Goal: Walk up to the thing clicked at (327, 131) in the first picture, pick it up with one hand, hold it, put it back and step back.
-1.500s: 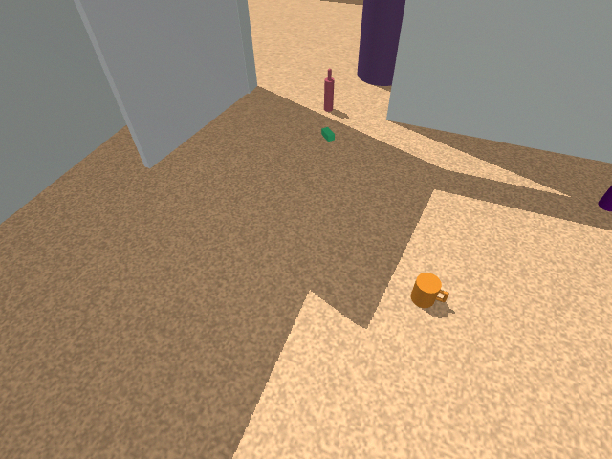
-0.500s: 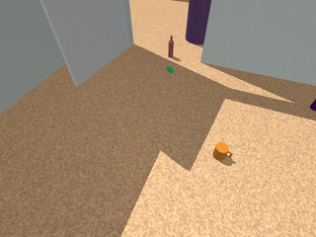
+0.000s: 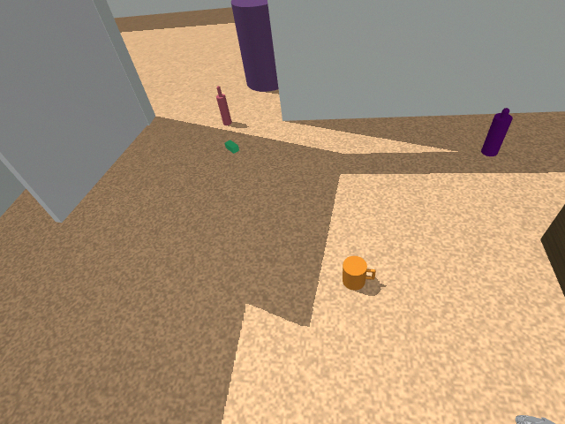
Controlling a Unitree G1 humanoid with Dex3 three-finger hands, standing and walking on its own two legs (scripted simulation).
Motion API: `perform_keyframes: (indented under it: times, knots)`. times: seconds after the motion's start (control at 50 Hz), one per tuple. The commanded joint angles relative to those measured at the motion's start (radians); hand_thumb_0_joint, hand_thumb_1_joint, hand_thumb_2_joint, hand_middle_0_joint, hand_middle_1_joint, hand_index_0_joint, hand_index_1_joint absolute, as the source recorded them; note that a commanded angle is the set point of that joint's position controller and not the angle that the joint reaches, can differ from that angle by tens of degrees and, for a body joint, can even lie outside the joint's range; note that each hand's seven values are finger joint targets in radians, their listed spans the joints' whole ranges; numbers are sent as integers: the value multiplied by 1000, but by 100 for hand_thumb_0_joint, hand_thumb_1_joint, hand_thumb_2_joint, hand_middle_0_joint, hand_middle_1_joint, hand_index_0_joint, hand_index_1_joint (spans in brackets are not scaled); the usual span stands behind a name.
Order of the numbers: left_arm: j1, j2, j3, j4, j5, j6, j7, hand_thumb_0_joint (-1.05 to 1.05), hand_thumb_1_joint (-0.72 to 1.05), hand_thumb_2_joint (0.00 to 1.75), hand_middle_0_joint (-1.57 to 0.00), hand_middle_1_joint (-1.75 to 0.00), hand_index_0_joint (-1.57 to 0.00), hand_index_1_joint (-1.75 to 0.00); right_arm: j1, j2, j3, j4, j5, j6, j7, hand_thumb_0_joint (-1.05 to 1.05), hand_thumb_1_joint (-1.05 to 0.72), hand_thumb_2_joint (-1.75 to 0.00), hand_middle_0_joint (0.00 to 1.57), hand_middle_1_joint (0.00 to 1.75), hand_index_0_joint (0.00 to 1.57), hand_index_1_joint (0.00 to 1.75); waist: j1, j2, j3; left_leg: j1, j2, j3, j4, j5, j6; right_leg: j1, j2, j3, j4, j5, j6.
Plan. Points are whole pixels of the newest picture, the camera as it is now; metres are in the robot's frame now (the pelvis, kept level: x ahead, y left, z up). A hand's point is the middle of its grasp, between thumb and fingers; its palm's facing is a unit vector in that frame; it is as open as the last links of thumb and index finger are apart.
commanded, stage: walk up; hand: left
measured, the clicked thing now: (231, 146) +1.75 +0.41 -0.72
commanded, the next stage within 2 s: none
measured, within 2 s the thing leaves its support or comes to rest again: neither
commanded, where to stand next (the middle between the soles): +1.29 +0.52 m, yaw -46 degrees
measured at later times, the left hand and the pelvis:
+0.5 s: hand (125, 288) +0.42 +0.37 -0.12, palm faces -0.31 -0.83 -0.46, open 7.4 cm; pelvis +0.26 +0.10 +0.02, yaw -15 degrees
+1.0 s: hand (148, 195) +0.68 +0.38 -0.09, palm faces -0.39 -0.75 -0.53, open 7.4 cm; pelvis +0.49 +0.14 +0.01, yaw -25 degrees
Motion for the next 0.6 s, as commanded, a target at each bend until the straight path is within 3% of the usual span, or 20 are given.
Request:
perform_keyframes:
  times: [0.0, 0.02, 0.04, 0.06, 0.08, 0.14, 0.2, 0.22, 0.28, 0.3, 0.32, 0.34, 0.36, 0.38, 0.4, 0.42, 0.46, 0.48, 0.52, 0.58]
  knots:
    - [44, 312, 51, -94, -31, -28, 65, 0, 90, 90, -20, -30, -20, -30, -199, -192, -15, -224, 17, -70, 9, 0, -90, -90, 20, 30, 20, 30, 31, -157, 28, -638, 43, -150, 178, 140, -11, 440, -316, 681, -550, -74, -259]
    - [34, 290, 44, -97, -34, -34, 72, 0, 90, 90, -20, -30, -20, -30, -154, -181, -12, -208, 12, -67, 6, 0, -90, -90, 20, 30, 20, 30, 6, -149, 24, -537, 57, -153, 107, 174, -12, 344, -270, 569, -504, 95, -220]
    - [21, 268, 33, -97, -35, -43, 73, 0, 90, 90, -20, -30, -20, -30, -114, -174, -16, -199, 10, -59, 11, 0, -90, -90, 20, 30, 20, 30, -18, -165, 25, -448, 57, -147, 52, 213, -12, 265, -215, 464, -497, 160, -184]
    - [6, 261, 26, -98, -28, -36, 70, 0, 90, 90, -20, -30, -20, -30, -84, -152, -19, -157, 28, -43, 29, 0, -90, -90, 20, 30, 20, 30, -13, -224, 27, -406, 51, -119, 16, 256, -22, 208, -178, 393, -541, 45, -176]
    - [-10, 277, 29, -116, -20, -40, 68, 0, 90, 90, -20, -30, -20, -30, -70, -157, -25, -168, 25, -31, 40, 0, -90, -90, 20, 30, 20, 30, -24, -245, 36, -387, 55, -112, -30, 301, -29, 166, -166, 371, -561, -70, -177]
    - [-5, 304, 34, -128, -18, -52, 66, 0, 90, 90, -20, -30, -20, -30, -121, -167, -41, -199, 15, -13, 57, 0, -90, -90, 20, 30, 20, 30, -27, -215, 87, -379, 56, -82, -119, 399, -47, 66, -152, 350, -604, -191, -183]
    - [9, 312, 40, -121, -12, -60, 68, 0, 90, 90, -20, -30, -20, -30, -171, -146, -39, -223, 9, -22, 64, 0, -90, -90, 20, 30, 20, 30, -24, -177, 79, -308, 59, -79, -255, 474, -43, 61, -127, 272, -543, -46, -157]
    - [27, 305, 38, -115, -10, -60, 67, 0, 90, 90, -20, -30, -20, -30, -186, -134, -37, -228, 10, -29, 65, 0, -90, -90, 20, 30, 20, 30, -17, -174, 72, -263, 48, -60, -317, 485, -35, 73, -119, 246, -517, 48, -151]
    - [-17, 315, 37, -116, -6, -49, 76, 0, 90, 90, -20, -30, -20, -30, -52, -137, -57, -192, 9, -32, 58, 0, -90, -90, 20, 30, 20, 30, -93, -210, -8, -35, 2, -2, -355, 413, -10, 43, -149, 236, -369, 263, -136]
    - [-27, 300, 30, -117, -4, -45, 80, 0, 90, 90, -20, -30, -20, -30, 47, -156, -73, -164, 7, -34, 50, 0, -90, -90, 20, 30, 20, 30, -149, -153, -49, 101, -18, 3, -394, 394, 3, 0, -126, 213, -203, 312, -116]
    - [12, 238, 10, -122, -3, -39, 83, 0, 90, 90, -20, -30, -20, -30, 207, -210, -97, -117, -3, -44, 31, 0, -90, -90, 20, 30, 20, 30, -217, 34, -134, 305, -28, -37, -462, 253, 42, -92, -41, 156, 156, 305, -77]
    - [48, 108, -30, -133, -10, -36, 84, 0, 90, 90, -20, -30, -20, -30, 299, -288, -116, -106, -19, -57, 6, 0, -90, -90, 20, 30, 20, 30, -236, 317, -153, 409, 208, -387, -612, 82, 73, -326, 101, 136, 451, -143, -38]
    - [109, 134, -37, -125, -33, -35, 104, 0, 90, 90, -20, -30, -20, -30, 179, -363, -125, -136, 22, -62, -8, 0, -90, -90, 20, 30, 20, 30, -148, 333, -175, 338, 331, -725, -832, -87, 136, -408, 120, 200, 591, -177, -73]
    - [75, 177, -39, -96, -28, -38, 103, 0, 90, 90, -20, -30, -20, -30, 68, -321, -126, -159, 37, -59, -13, 0, -90, -90, 20, 30, 20, 30, -107, 180, -111, 172, 314, -658, -865, -163, 128, -347, 37, 249, 609, -67, -80]
    - [66, 215, -28, -76, -39, -39, 92, 0, 90, 90, -20, -30, -20, -30, 21, -255, -103, -181, 32, -60, -15, 0, -90, -90, 20, 30, 20, 30, -85, 85, -71, 123, 279, -497, -814, -56, 109, -324, 4, 233, 535, 33, -68]
    - [64, 231, -13, -48, -45, -36, 82, 0, 90, 90, -20, -30, -20, -30, 2, -213, -90, -183, 22, -63, -15, 0, -90, -90, 20, 30, 20, 30, -73, 66, -68, 109, 230, -383, -754, 18, 135, -305, -23, 210, 465, 61, -59]
    - [70, 224, -5, -27, -42, -24, 72, 0, 90, 90, -20, -30, -20, -30, 27, -160, -68, -174, 20, -72, -18, 0, -90, -90, 20, 30, 20, 30, -63, 74, -57, 68, 185, -226, -741, 244, 134, -234, -37, 174, 359, 53, -34]
    - [56, 203, -8, -27, -39, -17, 69, 0, 90, 90, -20, -30, -20, -30, 42, -157, -67, -170, 12, -74, -18, 0, -90, -90, 20, 30, 20, 30, -66, 74, -54, 65, 180, -183, -743, 305, 142, -216, -36, 159, 310, 43, -23]
    - [-17, 177, -16, -61, -36, -14, 64, 0, 90, 90, -20, -30, -20, -30, 78, -161, -67, -169, 0, -75, -20, 0, -90, -90, 20, 30, 20, 30, -90, 62, -29, 113, 196, -139, -741, 429, 191, -244, -34, 125, 164, 0, -10]
    - [-52, 162, -11, -82, -35, -10, 61, 0, 90, 90, -20, -30, -20, -30, 75, -167, -64, -187, -8, -69, -16, 0, -90, -90, 20, 30, 20, 30, -87, 63, -18, 79, 223, -105, -760, 439, 214, -167, -36, 79, 43, 67, -14]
